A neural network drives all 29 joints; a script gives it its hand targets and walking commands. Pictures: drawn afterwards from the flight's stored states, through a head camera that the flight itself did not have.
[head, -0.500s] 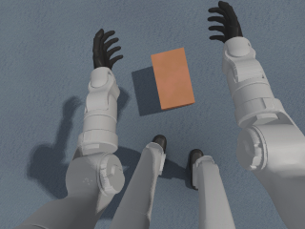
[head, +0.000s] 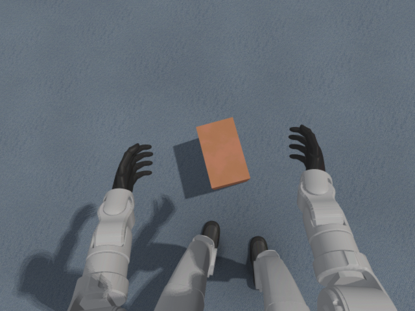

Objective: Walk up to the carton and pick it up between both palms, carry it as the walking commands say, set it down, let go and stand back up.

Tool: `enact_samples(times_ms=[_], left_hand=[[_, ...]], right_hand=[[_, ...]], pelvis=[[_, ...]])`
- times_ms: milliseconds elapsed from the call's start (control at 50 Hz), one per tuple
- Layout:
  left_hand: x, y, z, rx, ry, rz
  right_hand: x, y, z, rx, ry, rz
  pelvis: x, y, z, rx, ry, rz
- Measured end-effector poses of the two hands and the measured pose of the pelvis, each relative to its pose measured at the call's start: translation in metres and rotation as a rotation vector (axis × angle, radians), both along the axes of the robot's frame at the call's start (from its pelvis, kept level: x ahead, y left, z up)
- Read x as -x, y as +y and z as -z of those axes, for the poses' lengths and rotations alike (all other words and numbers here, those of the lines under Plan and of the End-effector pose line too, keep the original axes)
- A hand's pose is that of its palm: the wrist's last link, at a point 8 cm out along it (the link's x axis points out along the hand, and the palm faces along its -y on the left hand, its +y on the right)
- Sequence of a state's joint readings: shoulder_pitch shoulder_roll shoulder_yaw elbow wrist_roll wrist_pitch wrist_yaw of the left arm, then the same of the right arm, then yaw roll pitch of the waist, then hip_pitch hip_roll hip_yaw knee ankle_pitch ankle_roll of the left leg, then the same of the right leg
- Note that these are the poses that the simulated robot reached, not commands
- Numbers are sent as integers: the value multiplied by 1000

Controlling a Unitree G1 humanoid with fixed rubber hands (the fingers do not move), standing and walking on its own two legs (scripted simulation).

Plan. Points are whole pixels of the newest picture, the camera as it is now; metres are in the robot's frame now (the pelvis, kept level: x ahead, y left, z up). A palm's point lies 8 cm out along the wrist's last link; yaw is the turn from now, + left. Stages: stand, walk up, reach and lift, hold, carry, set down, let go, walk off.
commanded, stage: let go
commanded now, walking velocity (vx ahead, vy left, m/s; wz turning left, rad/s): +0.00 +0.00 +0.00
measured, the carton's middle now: (222, 155) +0.46 +0.07 -0.65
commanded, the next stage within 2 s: stand in 0.98 s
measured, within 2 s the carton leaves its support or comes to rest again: neither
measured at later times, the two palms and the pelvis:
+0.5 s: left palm (111, 234) +0.21 +0.21 -0.03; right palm (407, 250) +0.24 -0.24 -0.04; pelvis +0.05 -0.02 +0.04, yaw +2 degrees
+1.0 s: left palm (102, 244) +0.19 +0.23 -0.03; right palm (403, 262) +0.22 -0.23 -0.03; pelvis +0.05 -0.02 +0.03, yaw +4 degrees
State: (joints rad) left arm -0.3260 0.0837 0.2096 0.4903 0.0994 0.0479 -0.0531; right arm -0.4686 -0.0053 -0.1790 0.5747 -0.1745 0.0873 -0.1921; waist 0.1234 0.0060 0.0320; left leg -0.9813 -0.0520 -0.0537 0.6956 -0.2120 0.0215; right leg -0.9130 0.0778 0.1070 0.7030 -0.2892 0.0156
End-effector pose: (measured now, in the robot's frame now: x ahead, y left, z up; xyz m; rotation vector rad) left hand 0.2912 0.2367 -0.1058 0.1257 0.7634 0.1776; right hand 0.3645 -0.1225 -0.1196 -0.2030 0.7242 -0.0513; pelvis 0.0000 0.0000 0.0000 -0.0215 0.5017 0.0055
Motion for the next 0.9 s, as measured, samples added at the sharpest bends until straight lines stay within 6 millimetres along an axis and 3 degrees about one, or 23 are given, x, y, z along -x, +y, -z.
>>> enact_samples(times_ms=[140,320,420,560,760,900], left_hand=[[40,-1,-38,23,1,17],[81,-14,-64,23,28,47],[88,-18,-72,14,48,73],[81,-25,-78,-7,45,113],[79,-26,-77,-17,48,83],[94,-19,-73,-22,79,35]], right_hand=[[32,-24,-37,-6,2,-9],[83,-71,-67,-10,32,2],[110,-99,-76,-9,56,7],[138,-127,-84,2,74,24],[148,-136,-91,11,62,26],[142,-121,-91,1,33,9]], pelvis=[[-17,1,-19,-8,-145,-11],[-38,-6,-36,-25,-324,-22],[-46,-12,-40,-31,-395,-21],[-53,-22,-41,-38,-465,-16],[-54,-27,-39,-45,-518,-28],[-49,-24,-36,-48,-528,-55]])
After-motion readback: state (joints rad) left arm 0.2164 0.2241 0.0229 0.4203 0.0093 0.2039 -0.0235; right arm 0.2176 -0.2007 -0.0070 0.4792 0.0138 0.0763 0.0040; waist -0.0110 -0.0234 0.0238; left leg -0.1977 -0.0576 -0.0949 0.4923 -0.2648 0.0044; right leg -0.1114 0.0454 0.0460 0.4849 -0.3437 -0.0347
